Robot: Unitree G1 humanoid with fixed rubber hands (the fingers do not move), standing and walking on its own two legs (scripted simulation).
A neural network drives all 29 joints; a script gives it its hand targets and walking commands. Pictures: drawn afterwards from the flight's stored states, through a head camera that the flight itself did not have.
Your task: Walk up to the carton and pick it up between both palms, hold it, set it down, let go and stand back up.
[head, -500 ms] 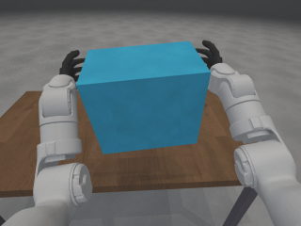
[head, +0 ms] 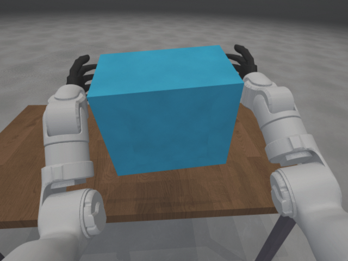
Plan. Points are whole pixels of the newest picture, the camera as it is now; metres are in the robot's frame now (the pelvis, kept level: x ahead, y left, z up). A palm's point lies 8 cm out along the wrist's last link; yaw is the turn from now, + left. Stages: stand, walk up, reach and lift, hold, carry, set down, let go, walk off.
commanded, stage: set down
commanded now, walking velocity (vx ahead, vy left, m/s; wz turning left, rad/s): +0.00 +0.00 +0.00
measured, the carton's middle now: (167, 112) +0.37 +0.00 +0.22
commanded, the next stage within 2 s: none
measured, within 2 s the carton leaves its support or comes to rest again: neither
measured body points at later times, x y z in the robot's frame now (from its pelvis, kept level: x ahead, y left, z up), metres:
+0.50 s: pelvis +0.01 +0.00 +0.00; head -0.06 +0.03 +0.44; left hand +0.39 +0.21 +0.25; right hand +0.40 -0.15 +0.26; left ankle +0.04 +0.14 -0.75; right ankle -0.02 -0.13 -0.75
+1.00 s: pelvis +0.00 +0.00 +0.00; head -0.05 +0.02 +0.45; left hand +0.39 +0.19 +0.22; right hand +0.39 -0.17 +0.22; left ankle +0.04 +0.14 -0.75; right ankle -0.02 -0.13 -0.75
